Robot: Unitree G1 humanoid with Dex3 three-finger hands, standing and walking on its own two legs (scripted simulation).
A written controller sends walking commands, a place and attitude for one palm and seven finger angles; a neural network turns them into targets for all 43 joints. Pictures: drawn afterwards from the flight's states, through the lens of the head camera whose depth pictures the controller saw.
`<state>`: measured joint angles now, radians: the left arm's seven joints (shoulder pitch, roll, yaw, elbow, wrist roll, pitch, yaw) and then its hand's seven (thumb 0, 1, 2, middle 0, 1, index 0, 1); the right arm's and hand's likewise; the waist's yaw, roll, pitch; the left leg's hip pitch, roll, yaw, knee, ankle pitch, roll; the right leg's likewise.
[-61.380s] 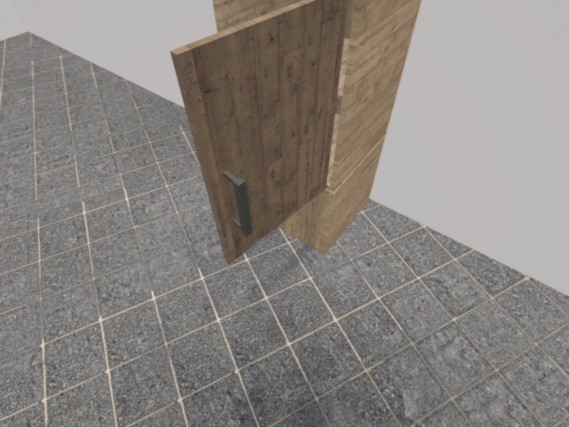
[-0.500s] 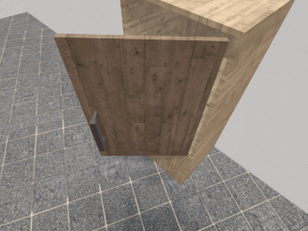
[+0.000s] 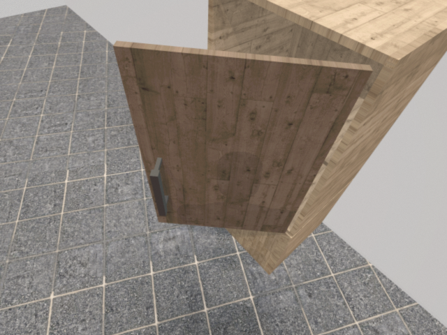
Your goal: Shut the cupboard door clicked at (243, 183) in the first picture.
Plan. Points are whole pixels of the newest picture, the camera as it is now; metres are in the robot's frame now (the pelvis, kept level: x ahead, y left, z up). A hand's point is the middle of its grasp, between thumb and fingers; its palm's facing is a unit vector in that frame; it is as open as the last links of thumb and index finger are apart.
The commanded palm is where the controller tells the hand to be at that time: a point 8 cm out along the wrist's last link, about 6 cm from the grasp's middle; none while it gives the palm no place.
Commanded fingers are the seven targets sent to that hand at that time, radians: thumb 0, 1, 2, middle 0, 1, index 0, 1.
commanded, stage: come to a stop and stand still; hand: left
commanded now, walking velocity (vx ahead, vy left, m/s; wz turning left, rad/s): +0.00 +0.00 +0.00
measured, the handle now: (161, 188) +0.45 +0.20 -0.10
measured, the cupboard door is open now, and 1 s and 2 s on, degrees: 45 45 45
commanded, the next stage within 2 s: look again from close up in 0.22 s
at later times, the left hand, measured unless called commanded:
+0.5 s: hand out of the picture +0.02 +0.20 -0.17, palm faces +0.00 -0.96 -0.28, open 7.3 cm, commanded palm none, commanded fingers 0.00 0.90 0.90 -0.20 -0.30 -0.20 -0.30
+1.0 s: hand out of the picture -0.03 +0.22 -0.16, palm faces -0.03 -0.96 -0.28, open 7.3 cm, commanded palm none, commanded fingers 0.00 0.90 0.90 -0.20 -0.30 -0.20 -0.30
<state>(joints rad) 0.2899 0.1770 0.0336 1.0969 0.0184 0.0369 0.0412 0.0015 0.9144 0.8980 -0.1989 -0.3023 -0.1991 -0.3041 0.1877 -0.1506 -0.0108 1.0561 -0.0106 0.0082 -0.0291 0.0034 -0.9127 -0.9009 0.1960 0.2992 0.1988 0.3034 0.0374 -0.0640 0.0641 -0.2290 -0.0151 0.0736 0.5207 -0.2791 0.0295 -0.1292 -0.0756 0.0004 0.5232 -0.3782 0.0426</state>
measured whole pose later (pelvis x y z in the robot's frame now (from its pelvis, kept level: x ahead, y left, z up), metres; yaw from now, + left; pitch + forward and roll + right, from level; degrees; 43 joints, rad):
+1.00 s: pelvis -0.07 +0.00 +0.00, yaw +0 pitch -3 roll -1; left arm 0.25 0.28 -0.01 1.01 0.03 0.00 0.02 0.00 0.91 0.90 -0.20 -0.30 -0.20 -0.30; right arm 0.19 -0.27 -0.02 1.04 -0.01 0.01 0.01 0.00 -0.91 -0.90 0.20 0.30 0.20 0.30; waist -0.01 -0.01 0.03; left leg -0.29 0.02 0.06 0.48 -0.14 0.03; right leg -0.19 -0.04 -0.01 0.48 -0.24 0.04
